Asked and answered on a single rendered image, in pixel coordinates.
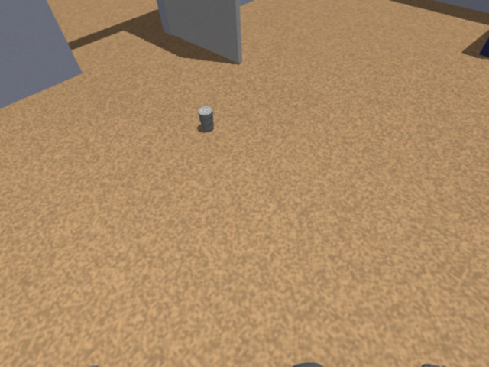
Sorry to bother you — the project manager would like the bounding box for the cup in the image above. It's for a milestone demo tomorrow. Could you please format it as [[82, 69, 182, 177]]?
[[198, 106, 214, 132]]

